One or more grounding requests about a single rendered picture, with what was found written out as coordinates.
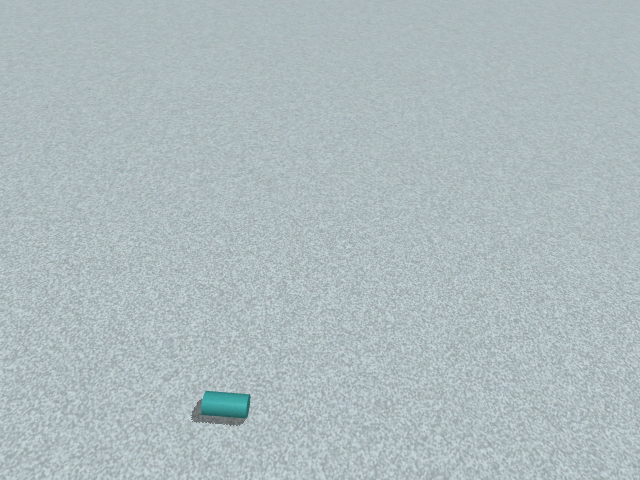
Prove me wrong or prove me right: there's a can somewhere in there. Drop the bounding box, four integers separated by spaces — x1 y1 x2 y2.
201 391 250 418

